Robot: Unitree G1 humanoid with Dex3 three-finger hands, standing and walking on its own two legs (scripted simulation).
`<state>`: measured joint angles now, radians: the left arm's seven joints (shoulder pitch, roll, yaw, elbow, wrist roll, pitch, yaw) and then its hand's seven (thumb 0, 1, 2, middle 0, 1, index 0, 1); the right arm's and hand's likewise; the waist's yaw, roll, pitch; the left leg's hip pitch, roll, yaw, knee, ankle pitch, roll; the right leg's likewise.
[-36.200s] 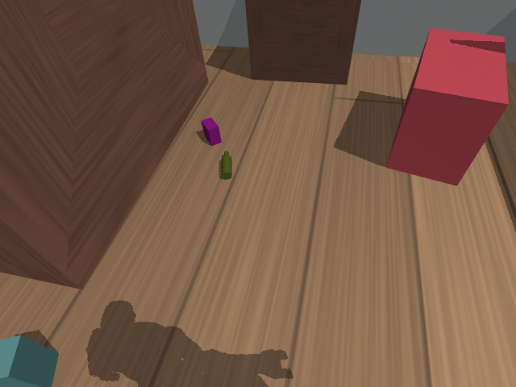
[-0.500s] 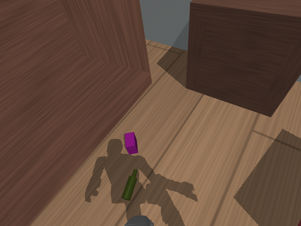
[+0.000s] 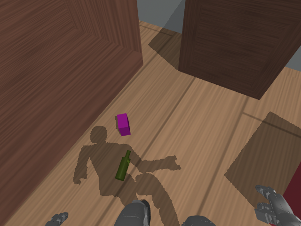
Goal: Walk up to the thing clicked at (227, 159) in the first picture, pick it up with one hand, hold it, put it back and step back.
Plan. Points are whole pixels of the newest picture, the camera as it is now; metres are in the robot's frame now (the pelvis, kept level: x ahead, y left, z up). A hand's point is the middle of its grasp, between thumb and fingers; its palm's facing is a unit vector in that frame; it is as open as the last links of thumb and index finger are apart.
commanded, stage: walk up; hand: left
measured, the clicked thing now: (124, 164) +0.49 +0.24 -0.72
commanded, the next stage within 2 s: none
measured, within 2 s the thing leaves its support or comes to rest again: neither
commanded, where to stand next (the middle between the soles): +0.09 +0.00 m, yaw +3 degrees
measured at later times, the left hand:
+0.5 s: hand out of the picture +0.02 +0.29 -0.13, palm faces +0.05 -0.94 -0.33, open 7.4 cm
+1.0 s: hand (82, 218) +0.15 +0.24 -0.12, palm faces +0.04 -0.92 -0.40, open 7.4 cm
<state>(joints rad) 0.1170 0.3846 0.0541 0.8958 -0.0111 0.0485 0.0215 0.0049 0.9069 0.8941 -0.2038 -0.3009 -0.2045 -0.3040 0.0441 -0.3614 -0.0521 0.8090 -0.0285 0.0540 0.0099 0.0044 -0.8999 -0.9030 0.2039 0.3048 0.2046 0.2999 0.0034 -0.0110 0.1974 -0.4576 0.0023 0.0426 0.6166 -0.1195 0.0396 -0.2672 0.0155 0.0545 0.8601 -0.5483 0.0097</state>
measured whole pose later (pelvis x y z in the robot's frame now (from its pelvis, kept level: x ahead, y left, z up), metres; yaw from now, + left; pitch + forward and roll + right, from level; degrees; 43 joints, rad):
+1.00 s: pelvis +0.00 -0.02 +0.00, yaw +4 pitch -2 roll +2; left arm 0.01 0.31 0.03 0.81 0.03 0.05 0.01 0.01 0.90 0.89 -0.21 -0.30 -0.21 -0.30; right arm 0.17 -0.39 -0.03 0.86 0.02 0.05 -0.02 0.00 -0.90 -0.90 0.20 0.30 0.20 0.30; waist 0.00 0.04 0.20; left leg -0.39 -0.06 -0.07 1.14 -0.54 -0.01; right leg -0.47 -0.05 -0.04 0.58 -0.08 -0.05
